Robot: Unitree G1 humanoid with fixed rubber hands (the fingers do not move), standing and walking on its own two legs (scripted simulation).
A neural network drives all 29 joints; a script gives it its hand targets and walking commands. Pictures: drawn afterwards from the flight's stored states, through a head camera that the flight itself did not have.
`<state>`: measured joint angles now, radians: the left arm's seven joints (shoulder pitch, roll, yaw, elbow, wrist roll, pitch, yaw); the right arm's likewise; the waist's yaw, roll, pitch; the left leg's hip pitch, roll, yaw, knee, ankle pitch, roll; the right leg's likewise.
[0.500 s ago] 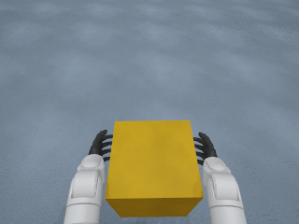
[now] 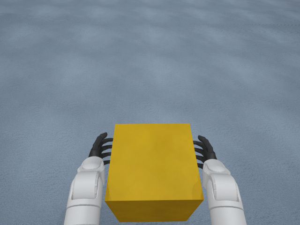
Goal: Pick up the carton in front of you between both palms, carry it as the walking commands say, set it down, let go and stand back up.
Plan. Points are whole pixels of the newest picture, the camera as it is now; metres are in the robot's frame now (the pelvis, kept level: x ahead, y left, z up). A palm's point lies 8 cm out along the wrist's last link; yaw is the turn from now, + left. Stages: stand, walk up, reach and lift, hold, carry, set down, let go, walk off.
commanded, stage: hold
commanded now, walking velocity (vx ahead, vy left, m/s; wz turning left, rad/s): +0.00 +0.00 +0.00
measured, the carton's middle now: (152, 175) +0.29 +0.00 -0.05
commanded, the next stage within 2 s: set down in 0.78 s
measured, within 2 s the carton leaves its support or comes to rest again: neither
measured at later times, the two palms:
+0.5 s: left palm (97, 161) +0.27 +0.15 +0.05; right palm (216, 177) +0.24 -0.15 +0.05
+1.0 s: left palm (100, 148) +0.31 +0.15 +0.05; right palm (212, 167) +0.27 -0.15 +0.05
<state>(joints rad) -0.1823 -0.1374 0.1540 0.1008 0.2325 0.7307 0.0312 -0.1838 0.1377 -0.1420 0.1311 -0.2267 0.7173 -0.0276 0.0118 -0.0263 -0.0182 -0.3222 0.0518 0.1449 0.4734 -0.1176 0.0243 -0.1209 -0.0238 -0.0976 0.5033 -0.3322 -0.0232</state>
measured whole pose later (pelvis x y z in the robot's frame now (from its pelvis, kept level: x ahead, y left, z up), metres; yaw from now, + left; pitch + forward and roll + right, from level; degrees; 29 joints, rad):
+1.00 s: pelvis -0.01 +0.05 +0.01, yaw -10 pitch -6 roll +1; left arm -0.37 -0.18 0.33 0.35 0.35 0.68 -0.01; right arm -0.37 0.18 -0.36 0.43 -0.35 0.63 0.03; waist 0.03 -0.07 0.02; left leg -0.16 -0.05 -0.01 0.40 -0.13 0.03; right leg -0.04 0.00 0.17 0.44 -0.30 0.01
